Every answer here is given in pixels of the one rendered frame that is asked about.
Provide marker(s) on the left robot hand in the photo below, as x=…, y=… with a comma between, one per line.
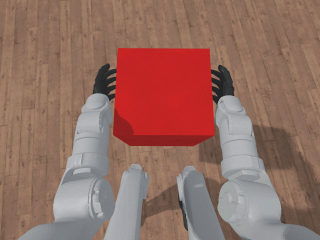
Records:
x=101, y=81

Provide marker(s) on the right robot upper arm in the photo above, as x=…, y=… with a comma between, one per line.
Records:
x=253, y=210

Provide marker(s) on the right robot hand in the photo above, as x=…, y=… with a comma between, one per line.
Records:
x=225, y=84

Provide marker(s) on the robot left forearm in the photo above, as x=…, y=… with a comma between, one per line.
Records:
x=91, y=140

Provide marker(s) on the robot right forearm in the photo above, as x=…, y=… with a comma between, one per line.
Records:
x=238, y=144

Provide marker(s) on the robot right thigh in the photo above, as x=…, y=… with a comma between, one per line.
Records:
x=202, y=221

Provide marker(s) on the left robot shin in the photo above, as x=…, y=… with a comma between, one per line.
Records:
x=134, y=166

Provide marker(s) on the carton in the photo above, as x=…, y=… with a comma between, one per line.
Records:
x=163, y=96

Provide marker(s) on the left robot upper arm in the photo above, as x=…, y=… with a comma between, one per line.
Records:
x=80, y=209

